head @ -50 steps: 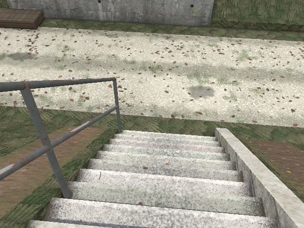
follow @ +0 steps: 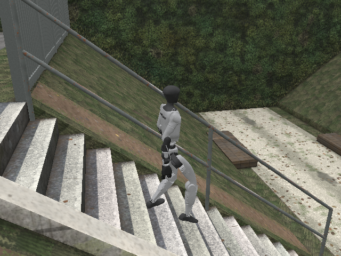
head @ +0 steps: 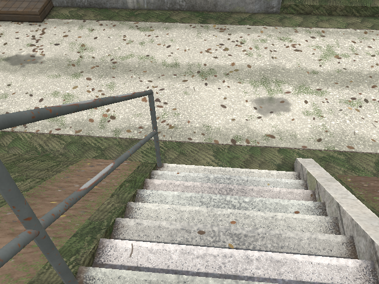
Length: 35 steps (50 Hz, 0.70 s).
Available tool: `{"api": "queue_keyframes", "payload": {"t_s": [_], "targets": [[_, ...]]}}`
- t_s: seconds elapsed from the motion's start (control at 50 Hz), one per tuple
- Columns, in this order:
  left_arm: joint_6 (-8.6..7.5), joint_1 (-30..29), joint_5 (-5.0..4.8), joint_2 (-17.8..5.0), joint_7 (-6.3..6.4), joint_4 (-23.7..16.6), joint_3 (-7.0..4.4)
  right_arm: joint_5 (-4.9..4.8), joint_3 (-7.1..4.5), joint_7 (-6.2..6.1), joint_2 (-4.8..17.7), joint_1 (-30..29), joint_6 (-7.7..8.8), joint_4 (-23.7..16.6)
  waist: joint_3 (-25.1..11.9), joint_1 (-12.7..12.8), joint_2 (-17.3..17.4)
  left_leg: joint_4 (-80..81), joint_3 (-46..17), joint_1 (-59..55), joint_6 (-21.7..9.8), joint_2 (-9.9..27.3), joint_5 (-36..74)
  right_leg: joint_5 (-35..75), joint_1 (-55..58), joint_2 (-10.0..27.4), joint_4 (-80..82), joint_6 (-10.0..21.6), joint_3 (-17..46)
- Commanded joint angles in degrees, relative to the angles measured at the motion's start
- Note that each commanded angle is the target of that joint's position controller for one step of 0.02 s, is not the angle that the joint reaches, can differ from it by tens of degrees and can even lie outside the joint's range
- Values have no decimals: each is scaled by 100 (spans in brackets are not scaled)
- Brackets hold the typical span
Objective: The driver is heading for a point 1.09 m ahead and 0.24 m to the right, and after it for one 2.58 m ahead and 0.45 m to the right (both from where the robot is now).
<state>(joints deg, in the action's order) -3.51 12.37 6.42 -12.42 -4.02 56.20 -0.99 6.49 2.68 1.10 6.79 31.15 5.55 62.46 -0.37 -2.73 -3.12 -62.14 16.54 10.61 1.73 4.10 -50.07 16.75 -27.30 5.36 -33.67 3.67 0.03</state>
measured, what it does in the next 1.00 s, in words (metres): goes down, turning right: right foot 0.19 m lower, then left foot 0.19 m lower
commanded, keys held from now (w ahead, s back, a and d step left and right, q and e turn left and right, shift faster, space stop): w+e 0.62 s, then w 0.38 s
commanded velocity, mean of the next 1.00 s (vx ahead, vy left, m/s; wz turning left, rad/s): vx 0.50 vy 0.00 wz -0.46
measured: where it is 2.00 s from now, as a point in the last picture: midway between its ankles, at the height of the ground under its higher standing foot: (234, 264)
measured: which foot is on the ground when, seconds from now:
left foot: down 0.00-0.08, up 0.10-0.44, down 0.46-1.00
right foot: up 0.00-0.04, down 0.06-0.48, up 0.50-1.00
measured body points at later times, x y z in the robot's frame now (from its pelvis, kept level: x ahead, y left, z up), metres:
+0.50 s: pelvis +0.29 -0.02 -0.26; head +0.28 -0.01 +0.19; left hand +0.29 +0.20 -0.41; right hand +0.32 -0.28 -0.38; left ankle +0.34 +0.05 -1.01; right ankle +0.10 -0.11 -0.78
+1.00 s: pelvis +0.49 -0.10 -0.39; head +0.50 -0.12 +0.06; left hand +0.74 -0.02 -0.51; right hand +0.24 -0.14 -0.52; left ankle +0.34 +0.06 -1.01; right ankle +0.57 -0.28 -1.12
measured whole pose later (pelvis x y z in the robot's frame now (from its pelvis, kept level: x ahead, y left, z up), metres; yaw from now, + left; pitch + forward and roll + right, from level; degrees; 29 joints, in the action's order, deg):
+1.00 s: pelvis +0.49 -0.10 -0.39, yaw -28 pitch +1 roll +4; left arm -1.6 3.6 6.0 -11.2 -6.2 50.9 2.9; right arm 5.1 2.6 0.4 6.5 38.9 6.1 67.4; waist -0.3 -8.6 -3.0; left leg -60.0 12.5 6.5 -2.7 -2.5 -52.3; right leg 18.2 -27.6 5.6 -23.8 2.4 1.1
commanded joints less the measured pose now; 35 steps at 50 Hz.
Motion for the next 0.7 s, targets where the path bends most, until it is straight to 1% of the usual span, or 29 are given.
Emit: {"api": "queue_keyframes", "payload": {"t_s": [0.02, 0.06, 0.08, 0.1, 0.12, 0.14, 0.16, 0.18, 0.2, 0.22, 0.24, 0.26, 0.3, 0.32, 0.36, 0.42, 0.46, 0.48, 0.5, 0.52, 0.54, 0.56, 0.58, 0.6, 0.62, 0.64, 0.66, 0.68, 0.7], "targets": [[-91, -208, -45, -282, 99, -113, -94, 64, -321, -109, 1266, 480, -194, -20, 901, -54, 429, 818, -1503, 532, -837, 1601, 4237, -622, 712, -218, 410, 38, -551], [-237, 2008, -167, -852, 125, 868, -386, -10, -434, 177, 1482, -498, -310, -168, 452, 1085, -263, -1832, -861, 921, -567, 959, 4490, 163, 2843, -312, 2708, 155, -683], [-219, 3349, 20, -1691, 144, 1294, -756, 107, -405, 484, 1080, 447, -293, 78, -551, 1264, -1140, -4636, -792, 2813, -235, 88, 1685, 3083, 5602, 95, 491, 1133, -243], [-285, 4099, 35, -2086, 154, 1528, -820, -154, -370, 678, 568, 270, -180, -301, -1608, 1285, -1107, -5764, -1039, 4316, -85, -386, 75, 4694, 7077, 844, -594, 1766, 926], [-367, 4307, 58, -1943, 139, 1670, -828, -394, -442, 627, 861, -1188, -49, -1016, -1001, 1727, -436, -5665, -1233, 5591, -67, -305, -77, 3820, 7026, 1187, -197, 1800, 1673], [-354, 3548, -111, -1531, 35, 1457, -701, -591, -417, 449, 837, -2150, 94, -1580, -192, 1603, -376, -5201, -1663, 6696, -238, -111, 53, 746, 6090, 1544, 371, 1924, 2358], [-308, 2439, -257, -702, -63, 1179, -427, -539, -494, 269, 975, -2089, 162, -1509, 247, 1021, 118, -4209, -2033, 6372, -386, 225, 905, -874, 4431, 1440, 506, 1776, 2544], [-301, 1752, 14, 108, -39, 1066, -81, -363, -413, 78, 719, -1953, 162, -1442, 633, 428, 803, -2993, -2554, 5433, -598, 632, 2151, -723, 2578, 1357, 197, 1398, 1970], [-309, 1271, -10, 57, 23, 742, -10, -189, -340, -8, 529, -1427, 93, -1193, 843, 145, 733, -1811, -2391, 4332, -682, 656, 3267, -1066, 988, 931, 434, 1381, 1401], [-373, 791, -219, 143, 93, 415, 81, -129, -342, 5, 492, -1137, 15, -952, 1033, 68, 581, -179, -2052, 2829, -635, 548, 4929, -1254, -821, 503, 782, 1368, 880], [-410, 819, -263, -134, 61, 378, 82, -100, -343, 71, 407, -1335, -82, -1030, 908, 45, -37, -179, -1577, 1807, -503, 231, 5366, -1692, -1717, 70, 698, 1394, 734], [-493, 1100, -98, -288, 60, 424, 122, -88, -213, 212, 290, -1097, -71, -1044, 558, -75, -274, -933, -1345, 854, -363, 1, 5894, -1692, -2335, -71, 169, 1305, 720], [-552, 1660, -100, 112, 221, 479, 290, 43, -225, 302, 654, -1427, -91, -1167, 528, 275, 170, 529, -1992, 2036, -260, 221, 7299, -3032, -1475, -229, -855, 1142, 1210], [-579, 1468, -126, -55, 310, 242, 238, -56, -183, 244, 730, -1359, -40, -1148, 343, 388, 489, 2024, -1902, 900, -213, 100, 8677, -3979, -2015, -727, -1324, 815, 764], [-510, 988, 16, -640, 216, -159, 164, -171, -227, 157, 805, -1429, -96, -1385, 324, 49, 132, 1655, -1369, -754, 67, -224, 7301, -4628, -3099, -656, -1533, 939, 1245], [-361, 1807, -199, -786, 172, -183, 99, -128, -297, 207, 1051, -1768, -201, -1647, 714, 255, 353, 4576, -1615, 96, -274, -206, 5820, -4003, -483, -436, -2640, 1083, 2601], [-83, 1599, -182, -1019, -137, -265, 81, -284, -606, 177, 1637, -92, -31, -903, 184, -250, 404, 5492, -1731, -1387, -726, 350, 7047, -3256, -169, -560, -4636, 858, 2933], [-160, 2445, -257, -92, -339, -150, 230, -87, -760, 146, 1957, 1510, 85, -374, -1079, -302, 1552, 3355, -1957, -4034, -1635, 1027, 9622, -3787, -1773, -1211, -7170, 250, 2001], [-226, 3676, -522, 561, -364, -136, 253, -91, -888, 212, 2569, 981, 29, -778, -1775, 378, 1817, 1716, -2860, -5068, -2855, 2222, 13054, -6227, -3934, -1627, -9569, -37, 942], [-137, 2612, -608, -196, -313, -694, 138, 114, -991, 287, 2538, 888, -137, -808, -1295, -315, 1080, 2458, -4213, -4682, -3239, 2743, 11509, -6079, -5316, -1503, -9793, -305, 849], [-29, 1931, -463, -223, -240, -814, 165, 232, -791, 299, 1891, -39, -221, -829, -469, -174, 324, 2889, -4117, -3449, -2672, 2814, 8369, -4768, -5999, -803, -9283, -246, 1289], [38, 1696, -371, -186, -149, -724, 194, 133, -506, 344, 1112, -188, -236, -696, 91, 97, -162, 3339, -3626, -2061, -2238, 2291, 6282, -3946, -5663, -466, -8471, -81, 1321], [34, 2031, -424, -138, -137, -544, 158, 157, -349, 305, 621, -119, -202, -611, 482, 473, -144, 3582, -2924, -503, -1809, 1989, 6468, -3207, -4598, -113, -7680, 67, 1165], [17, 2015, -249, 84, -212, -453, 204, 82, -170, 83, 21, -207, 3, -482, 905, 785, 187, 3734, -2143, 734, -1117, 1124, 5905, -1857, -3864, 225, -6048, 232, 977], [32, 1932, -139, 197, -341, -410, 235, -29, -175, -49, 173, -150, 172, -324, 972, 719, 731, 3726, -1858, 1319, -980, 773, 5518, -1576, -3483, 183, -5679, 256, 638], [-44, 1481, -265, -33, -446, -450, 160, -144, -110, -137, 158, -314, 357, -380, 824, 419, 351, 3836, -1434, 2124, -1056, 607, 5118, -281, -2608, 71, -3979, 231, 506], [-63, 771, -269, -142, -528, -513, 67, -57, -106, -103, 523, -96, 425, -221, 689, 188, 676, 4011, -1400, 2529, -1145, 594, 4656, 138, -1900, 81, -3840, 147, 239], [-71, 912, -295, 15, -569, -487, 139, 68, -144, -81, 899, -47, 425, -21, 637, 437, 950, 3814, -1907, 2560, -1243, 815, 5079, 175, -1992, 89, -4489, 58, 511], [-88, 1137, -250, -129, -557, -441, 101, 63, -216, -57, 1202, -21, 410, -60, 486, 526, 665, 3519, -1984, 2103, -1291, 942, 5580, -127, -2221, -28, -4479, 34, 549]]}}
